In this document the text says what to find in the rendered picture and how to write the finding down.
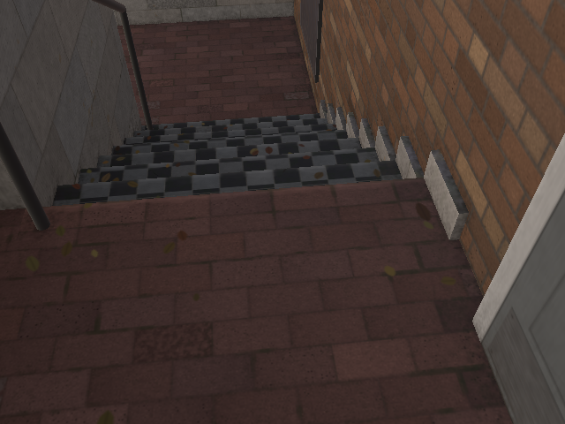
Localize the stairs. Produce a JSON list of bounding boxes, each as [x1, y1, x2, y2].
[[52, 113, 402, 206]]

